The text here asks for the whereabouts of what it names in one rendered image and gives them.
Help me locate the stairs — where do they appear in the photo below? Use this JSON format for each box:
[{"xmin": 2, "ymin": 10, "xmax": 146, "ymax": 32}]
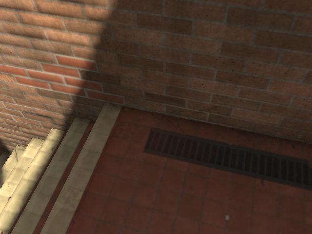
[{"xmin": 0, "ymin": 117, "xmax": 96, "ymax": 234}]

